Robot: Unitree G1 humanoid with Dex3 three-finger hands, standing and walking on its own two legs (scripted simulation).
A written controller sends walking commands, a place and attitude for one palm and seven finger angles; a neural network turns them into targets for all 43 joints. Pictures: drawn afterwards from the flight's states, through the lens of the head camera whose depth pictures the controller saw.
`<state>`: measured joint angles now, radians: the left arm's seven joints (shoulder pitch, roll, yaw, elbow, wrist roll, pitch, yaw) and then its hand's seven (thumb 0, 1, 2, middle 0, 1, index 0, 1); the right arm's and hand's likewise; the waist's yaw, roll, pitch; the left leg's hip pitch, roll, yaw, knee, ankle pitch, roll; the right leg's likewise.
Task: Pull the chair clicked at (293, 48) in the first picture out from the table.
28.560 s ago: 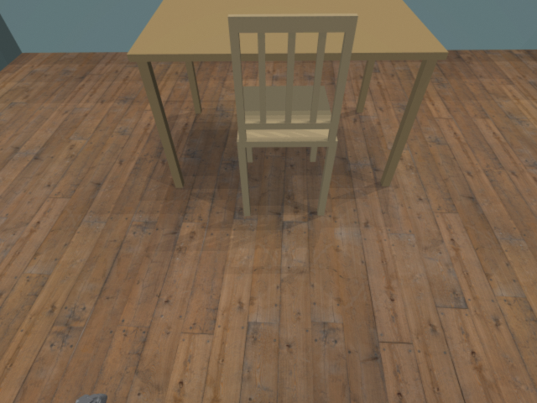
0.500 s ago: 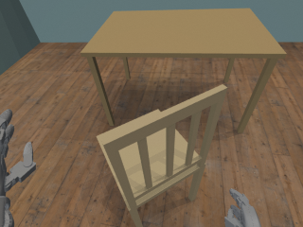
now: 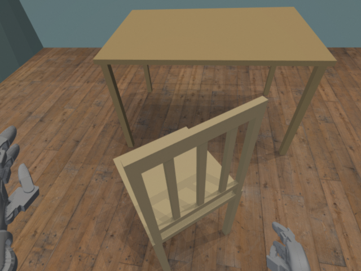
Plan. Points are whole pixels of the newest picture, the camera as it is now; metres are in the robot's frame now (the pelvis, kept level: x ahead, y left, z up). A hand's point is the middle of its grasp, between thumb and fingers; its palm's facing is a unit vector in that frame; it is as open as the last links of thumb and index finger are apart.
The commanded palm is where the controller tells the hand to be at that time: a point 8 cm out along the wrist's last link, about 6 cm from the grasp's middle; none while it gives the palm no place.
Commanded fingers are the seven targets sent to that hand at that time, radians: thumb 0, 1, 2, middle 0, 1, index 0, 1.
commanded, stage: step back with the hand held close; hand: left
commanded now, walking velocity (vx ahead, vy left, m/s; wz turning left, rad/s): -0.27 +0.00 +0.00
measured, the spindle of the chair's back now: (201, 177) +0.39 +0.00 -0.07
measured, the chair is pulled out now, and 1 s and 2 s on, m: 0.53 0.53 0.53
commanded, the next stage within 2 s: stop stepping back and stand still in 1.98 s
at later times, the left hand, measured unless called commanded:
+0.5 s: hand (14, 223) +0.14 +0.27 +0.16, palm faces +0.47 -0.75 -0.47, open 7.4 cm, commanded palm +0.08 +0.31 +0.18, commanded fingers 0.00 0.90 0.90 -0.20 -0.30 -0.20 -0.30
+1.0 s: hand out of the picture +0.10 +0.28 +0.16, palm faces +0.50 -0.71 -0.49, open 7.4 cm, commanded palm +0.04 +0.31 +0.18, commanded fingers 0.00 0.90 0.90 -0.20 -0.30 -0.20 -0.30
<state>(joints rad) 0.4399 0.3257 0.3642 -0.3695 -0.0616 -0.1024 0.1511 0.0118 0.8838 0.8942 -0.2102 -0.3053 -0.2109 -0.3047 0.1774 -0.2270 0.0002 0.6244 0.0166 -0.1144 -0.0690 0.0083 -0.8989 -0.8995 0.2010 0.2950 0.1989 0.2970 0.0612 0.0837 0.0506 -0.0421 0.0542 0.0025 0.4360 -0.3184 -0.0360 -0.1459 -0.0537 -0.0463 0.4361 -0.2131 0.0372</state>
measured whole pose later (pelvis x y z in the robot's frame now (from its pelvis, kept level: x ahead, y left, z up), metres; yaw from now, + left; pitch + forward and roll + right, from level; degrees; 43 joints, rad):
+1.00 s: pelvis -0.10 +0.01 -0.02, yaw +2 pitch +0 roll -1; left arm 0.53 0.38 0.45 -0.53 -0.01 -0.18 0.19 0.01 0.88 0.89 -0.21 -0.31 -0.21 -0.31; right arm 0.21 -0.21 -0.02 0.60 0.00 -0.09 -0.07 0.01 -0.90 -0.90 0.20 0.30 0.20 0.30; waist 0.01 0.01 0.05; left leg -0.41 0.03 -0.02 0.69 -0.30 -0.01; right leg -0.45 -0.05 0.00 0.57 -0.12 0.05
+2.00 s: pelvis -0.17 +0.04 -0.01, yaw +0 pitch +1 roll -4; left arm 0.60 0.49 0.48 -0.55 -0.05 -0.25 0.12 0.01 0.88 0.89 -0.22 -0.31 -0.22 -0.31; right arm 0.16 -0.18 -0.03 0.59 -0.01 -0.12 -0.07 0.01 -0.90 -0.90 0.20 0.30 0.20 0.30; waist -0.02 0.02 0.04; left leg -0.45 0.06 -0.01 0.48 -0.06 0.03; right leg -0.33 0.07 0.03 0.74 -0.40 0.02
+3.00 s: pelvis -0.24 +0.04 -0.01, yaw +0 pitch +0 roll -1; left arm 0.31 0.35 0.20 0.09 0.03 -0.08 0.04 0.00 0.89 0.90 -0.20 -0.30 -0.20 -0.30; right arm 0.16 -0.26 -0.02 0.78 -0.01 -0.10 0.00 0.00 -0.90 -0.90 0.20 0.30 0.20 0.30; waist 0.02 0.05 -0.03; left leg -0.35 -0.02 -0.02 0.53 -0.19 0.03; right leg -0.22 -0.02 -0.03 0.52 -0.30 0.02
